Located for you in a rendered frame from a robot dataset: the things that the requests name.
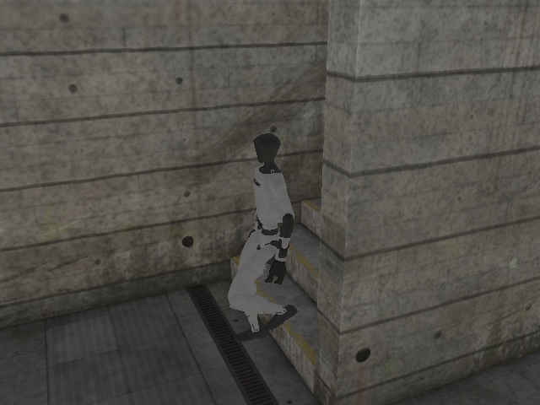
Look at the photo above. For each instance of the robot left thigh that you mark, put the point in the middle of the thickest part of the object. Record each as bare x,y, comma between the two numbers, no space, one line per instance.
252,269

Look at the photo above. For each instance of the robot left forearm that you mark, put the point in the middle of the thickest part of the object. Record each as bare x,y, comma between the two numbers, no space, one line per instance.
285,232

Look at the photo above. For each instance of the left robot hand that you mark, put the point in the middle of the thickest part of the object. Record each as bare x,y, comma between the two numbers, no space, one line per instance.
277,269

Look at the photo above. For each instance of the robot right forearm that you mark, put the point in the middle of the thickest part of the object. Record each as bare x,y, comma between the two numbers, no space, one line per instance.
258,225

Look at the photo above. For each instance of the robot left upper arm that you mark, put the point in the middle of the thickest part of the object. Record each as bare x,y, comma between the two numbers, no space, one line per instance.
278,187

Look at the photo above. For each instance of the left robot foot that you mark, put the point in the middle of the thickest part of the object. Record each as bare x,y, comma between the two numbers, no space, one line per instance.
277,320

